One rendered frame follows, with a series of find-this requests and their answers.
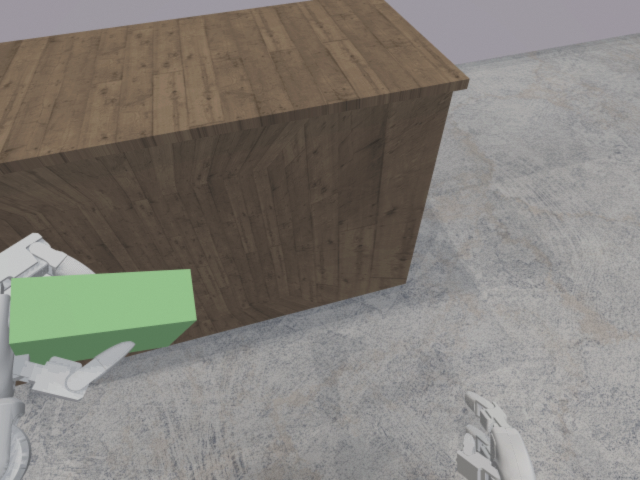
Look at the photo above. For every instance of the table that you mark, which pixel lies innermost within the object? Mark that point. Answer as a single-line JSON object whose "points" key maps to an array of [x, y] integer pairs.
{"points": [[283, 154]]}

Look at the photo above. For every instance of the robot left forearm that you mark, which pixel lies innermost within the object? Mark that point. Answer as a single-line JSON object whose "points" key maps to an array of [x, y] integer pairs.
{"points": [[15, 446]]}

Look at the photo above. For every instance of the sponge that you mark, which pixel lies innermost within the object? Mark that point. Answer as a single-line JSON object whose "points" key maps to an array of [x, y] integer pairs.
{"points": [[76, 317]]}

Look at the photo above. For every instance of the right robot hand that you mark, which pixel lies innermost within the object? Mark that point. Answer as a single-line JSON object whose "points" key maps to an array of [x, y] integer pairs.
{"points": [[503, 456]]}

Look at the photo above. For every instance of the left robot hand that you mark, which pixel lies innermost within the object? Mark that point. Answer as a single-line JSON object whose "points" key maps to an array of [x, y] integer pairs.
{"points": [[61, 378]]}

